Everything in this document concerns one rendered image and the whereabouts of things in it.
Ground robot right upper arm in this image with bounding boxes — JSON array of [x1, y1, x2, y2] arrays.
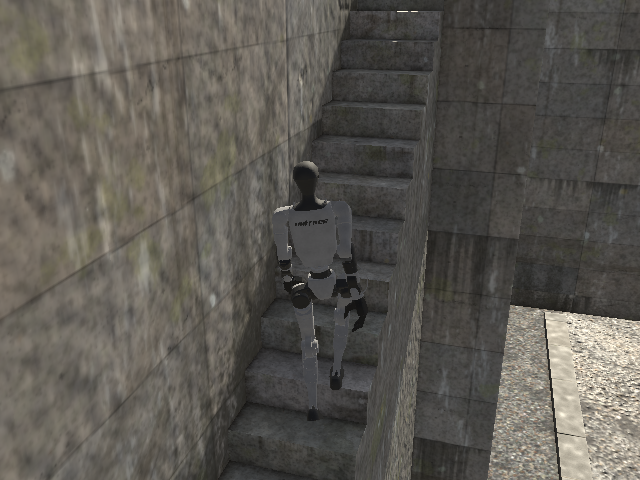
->
[[331, 200, 352, 258]]

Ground robot left upper arm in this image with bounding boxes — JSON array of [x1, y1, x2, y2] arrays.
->
[[272, 206, 292, 261]]

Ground right robot foot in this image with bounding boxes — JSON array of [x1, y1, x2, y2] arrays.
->
[[329, 365, 344, 390]]

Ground robot left forearm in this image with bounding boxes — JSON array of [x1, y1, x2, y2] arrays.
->
[[275, 248, 293, 282]]

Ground robot right forearm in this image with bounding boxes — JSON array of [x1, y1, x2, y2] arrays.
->
[[342, 243, 364, 300]]

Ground robot right shin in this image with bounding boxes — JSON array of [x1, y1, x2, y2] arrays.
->
[[332, 311, 350, 377]]

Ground robot right hand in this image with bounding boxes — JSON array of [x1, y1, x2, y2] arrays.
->
[[344, 297, 368, 332]]

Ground robot left hand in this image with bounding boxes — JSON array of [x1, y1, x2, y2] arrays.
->
[[283, 276, 307, 294]]

